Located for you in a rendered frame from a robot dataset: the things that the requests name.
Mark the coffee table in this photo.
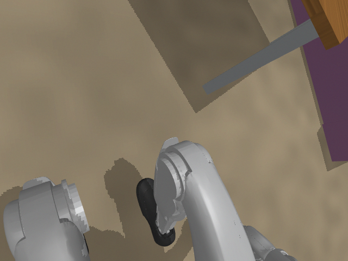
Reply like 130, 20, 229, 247
202, 0, 348, 95

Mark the sofa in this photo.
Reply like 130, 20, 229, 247
290, 0, 348, 161

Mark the right robot arm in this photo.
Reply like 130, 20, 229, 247
265, 248, 298, 261

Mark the right robot foot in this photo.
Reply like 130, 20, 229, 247
136, 178, 176, 246

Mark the right robot hand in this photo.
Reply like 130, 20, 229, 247
243, 225, 276, 261

